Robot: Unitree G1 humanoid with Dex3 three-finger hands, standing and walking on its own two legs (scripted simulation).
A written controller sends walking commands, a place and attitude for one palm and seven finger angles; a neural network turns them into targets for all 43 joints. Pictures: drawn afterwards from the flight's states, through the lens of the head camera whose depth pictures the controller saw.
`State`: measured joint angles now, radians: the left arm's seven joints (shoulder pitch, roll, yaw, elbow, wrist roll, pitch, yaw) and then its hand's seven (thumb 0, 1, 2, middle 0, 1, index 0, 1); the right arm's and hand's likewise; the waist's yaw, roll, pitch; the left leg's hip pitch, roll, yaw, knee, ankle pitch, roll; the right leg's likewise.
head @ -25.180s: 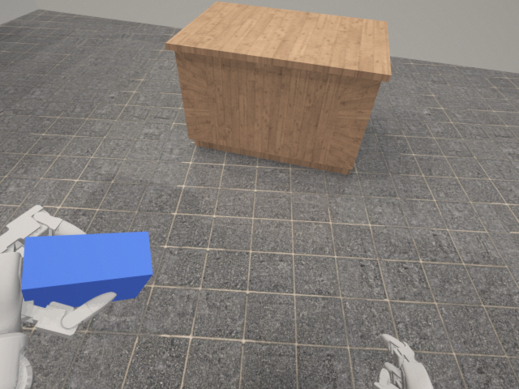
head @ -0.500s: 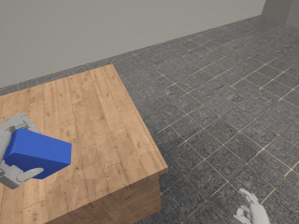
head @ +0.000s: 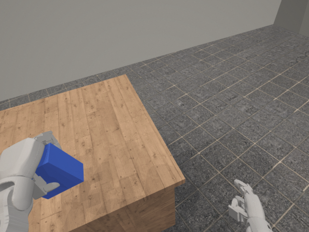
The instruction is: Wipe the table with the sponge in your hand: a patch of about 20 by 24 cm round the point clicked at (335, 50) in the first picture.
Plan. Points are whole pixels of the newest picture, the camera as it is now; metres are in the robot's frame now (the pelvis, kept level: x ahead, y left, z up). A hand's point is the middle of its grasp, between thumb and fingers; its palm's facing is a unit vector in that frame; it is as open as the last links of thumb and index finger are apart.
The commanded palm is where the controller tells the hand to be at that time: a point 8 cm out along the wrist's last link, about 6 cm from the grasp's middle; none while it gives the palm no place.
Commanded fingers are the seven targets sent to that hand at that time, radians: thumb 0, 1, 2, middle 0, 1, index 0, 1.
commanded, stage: turn the palm down, sponge in hand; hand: left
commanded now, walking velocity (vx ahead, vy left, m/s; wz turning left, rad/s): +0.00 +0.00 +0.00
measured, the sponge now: (55, 175) +0.22 +0.28 +0.07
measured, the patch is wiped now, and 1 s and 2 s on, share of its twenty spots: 0.00 0.00 0.00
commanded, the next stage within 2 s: move the sponge above the wiping area in 0.82 s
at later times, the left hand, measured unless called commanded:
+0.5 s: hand (38, 160) +0.23 +0.32 +0.11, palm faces +0.04 -0.08 -1.00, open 9.8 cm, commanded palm +0.20 +0.31 +0.17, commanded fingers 0.00 0.10 1.30 -1.20 -1.60 -1.20 -1.60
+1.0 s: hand (42, 162) +0.23 +0.31 +0.10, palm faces +0.02 -0.08 -1.00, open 9.8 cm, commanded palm +0.20 +0.30 +0.16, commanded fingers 0.00 0.10 1.30 -1.20 -1.60 -1.20 -1.60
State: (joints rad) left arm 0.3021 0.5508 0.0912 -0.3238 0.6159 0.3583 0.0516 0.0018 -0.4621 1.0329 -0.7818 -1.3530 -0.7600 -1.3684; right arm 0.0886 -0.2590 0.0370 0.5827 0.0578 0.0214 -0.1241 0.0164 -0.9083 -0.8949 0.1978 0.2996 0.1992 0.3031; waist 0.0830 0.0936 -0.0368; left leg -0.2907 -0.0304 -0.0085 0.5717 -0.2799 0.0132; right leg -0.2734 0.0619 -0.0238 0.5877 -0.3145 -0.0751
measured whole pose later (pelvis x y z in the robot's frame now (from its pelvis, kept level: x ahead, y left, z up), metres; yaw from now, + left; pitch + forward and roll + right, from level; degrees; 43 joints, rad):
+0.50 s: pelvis +0.01 +0.02 +0.01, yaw +0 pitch -1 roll +0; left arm 0.16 0.49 -0.07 -0.21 0.89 0.50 0.02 0.00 -0.46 1.03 -0.78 -1.35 -0.76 -1.37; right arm -0.01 -0.25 0.05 0.65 0.05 0.06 -0.06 0.02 -0.91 -0.89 0.20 0.30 0.20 0.30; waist 0.12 0.11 -0.01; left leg -0.19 -0.06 -0.01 0.44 -0.23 0.05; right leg -0.17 0.03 -0.01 0.45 -0.26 -0.04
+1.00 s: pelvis +0.01 +0.02 +0.01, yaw +0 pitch -2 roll +0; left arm 0.16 0.49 -0.07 -0.20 0.90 0.47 0.02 0.00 -0.46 1.03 -0.78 -1.35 -0.76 -1.37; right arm -0.01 -0.26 0.04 0.66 0.05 0.05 -0.06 0.02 -0.91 -0.90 0.20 0.30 0.20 0.30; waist 0.12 0.11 0.00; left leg -0.16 -0.05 -0.01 0.41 -0.21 0.04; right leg -0.14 0.04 -0.01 0.43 -0.25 -0.05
